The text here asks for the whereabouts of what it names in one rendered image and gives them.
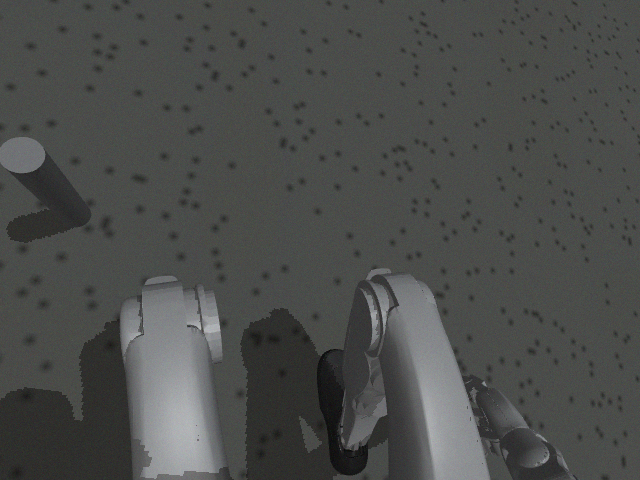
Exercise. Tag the right robot foot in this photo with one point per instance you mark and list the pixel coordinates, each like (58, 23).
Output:
(331, 391)

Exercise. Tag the right robot hand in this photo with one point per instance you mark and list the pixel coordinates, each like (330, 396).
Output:
(496, 415)

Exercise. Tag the right robot arm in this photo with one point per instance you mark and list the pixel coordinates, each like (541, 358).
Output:
(529, 456)

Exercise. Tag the can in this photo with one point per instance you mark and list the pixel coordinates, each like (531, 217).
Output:
(30, 164)

